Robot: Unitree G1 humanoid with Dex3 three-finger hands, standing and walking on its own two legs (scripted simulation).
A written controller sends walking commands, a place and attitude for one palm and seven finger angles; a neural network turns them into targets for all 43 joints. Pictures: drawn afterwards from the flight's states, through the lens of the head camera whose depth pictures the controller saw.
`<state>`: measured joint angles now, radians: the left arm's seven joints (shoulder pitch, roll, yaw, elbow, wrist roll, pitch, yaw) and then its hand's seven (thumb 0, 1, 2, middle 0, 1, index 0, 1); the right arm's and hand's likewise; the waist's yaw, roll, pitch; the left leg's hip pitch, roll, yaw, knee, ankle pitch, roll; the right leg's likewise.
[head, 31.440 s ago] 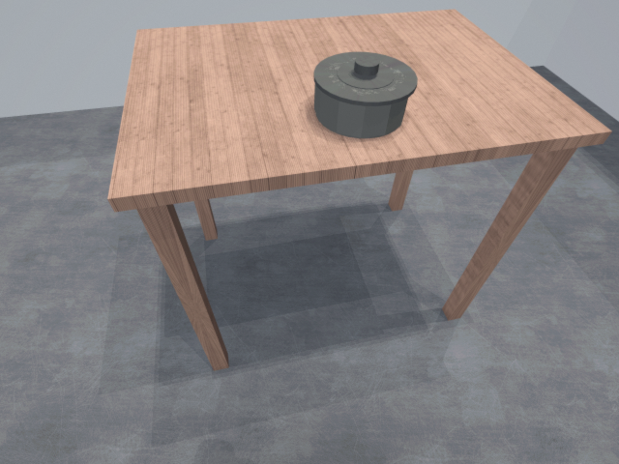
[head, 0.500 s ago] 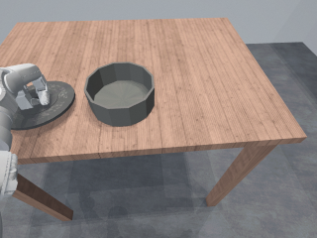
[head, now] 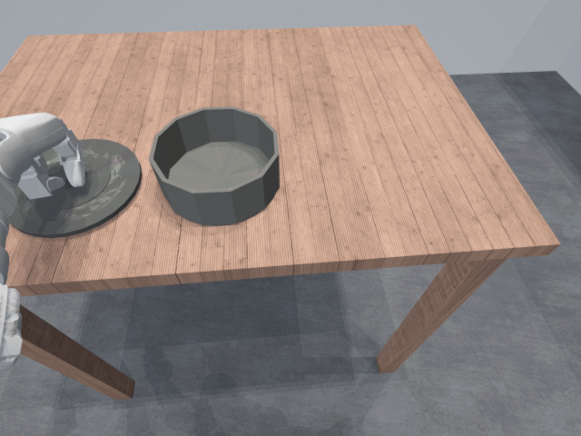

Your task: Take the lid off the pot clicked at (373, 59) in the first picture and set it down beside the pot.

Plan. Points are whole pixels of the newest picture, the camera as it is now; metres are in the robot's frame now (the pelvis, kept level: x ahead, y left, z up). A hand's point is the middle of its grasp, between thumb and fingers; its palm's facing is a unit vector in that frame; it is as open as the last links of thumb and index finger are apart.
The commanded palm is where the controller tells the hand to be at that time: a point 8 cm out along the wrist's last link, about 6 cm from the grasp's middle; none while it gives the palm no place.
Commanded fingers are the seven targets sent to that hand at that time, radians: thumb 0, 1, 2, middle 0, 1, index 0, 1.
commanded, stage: open the fingers wide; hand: left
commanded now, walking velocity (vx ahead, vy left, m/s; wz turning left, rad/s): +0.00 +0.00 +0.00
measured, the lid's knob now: (67, 173) +0.47 +0.33 +0.09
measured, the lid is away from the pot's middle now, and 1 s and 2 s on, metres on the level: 0.22 0.24 0.24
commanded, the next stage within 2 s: raise the empty hand in 0.74 s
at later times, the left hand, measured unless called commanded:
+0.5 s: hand (46, 168) +0.44 +0.32 +0.13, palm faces -0.37 -0.12 -0.92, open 8.1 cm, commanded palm +0.44 +0.33 +0.18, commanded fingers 0.00 -0.11 0.86 -0.45 -0.66 -0.45 -0.66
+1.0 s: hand (40, 166) +0.44 +0.33 +0.14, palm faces -0.34 -0.10 -0.93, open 10.4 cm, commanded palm +0.44 +0.33 +0.20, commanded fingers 0.00 -0.13 0.89 -0.48 -0.62 -0.48 -0.62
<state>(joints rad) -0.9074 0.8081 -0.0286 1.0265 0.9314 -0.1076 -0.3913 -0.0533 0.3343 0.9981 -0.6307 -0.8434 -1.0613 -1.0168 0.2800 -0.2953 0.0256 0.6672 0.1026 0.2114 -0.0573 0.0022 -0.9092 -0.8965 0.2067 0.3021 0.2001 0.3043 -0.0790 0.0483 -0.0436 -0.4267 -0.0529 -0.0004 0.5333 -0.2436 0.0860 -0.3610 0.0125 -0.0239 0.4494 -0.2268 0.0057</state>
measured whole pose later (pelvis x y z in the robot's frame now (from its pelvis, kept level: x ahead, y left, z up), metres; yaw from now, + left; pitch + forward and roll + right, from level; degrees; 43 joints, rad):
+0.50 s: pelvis +0.00 +0.00 +0.00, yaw -1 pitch +9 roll -2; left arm -0.93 0.84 0.01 1.04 0.94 -0.12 -0.42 0.00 0.00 0.88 -0.47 -0.71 -0.79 -0.89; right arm 0.30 -0.30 0.03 0.65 0.11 0.24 -0.07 0.00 -0.91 -0.90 0.21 0.30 0.20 0.30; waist -0.10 0.04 -0.06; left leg -0.47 -0.04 0.01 0.59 -0.28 0.08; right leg -0.40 0.02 -0.01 0.50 -0.25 0.01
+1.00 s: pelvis +0.00 +0.01 +0.00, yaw -1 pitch +8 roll -3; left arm -0.94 0.82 -0.02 1.01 0.95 -0.08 -0.40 0.00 -0.12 0.89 -0.45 -0.61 -0.58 -0.68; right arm 0.28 -0.29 0.04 0.64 0.11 0.23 -0.07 0.00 -0.91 -0.90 0.21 0.30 0.20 0.30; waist -0.09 0.04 -0.05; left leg -0.45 -0.05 0.01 0.57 -0.26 0.09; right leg -0.38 0.01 -0.02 0.48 -0.24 0.01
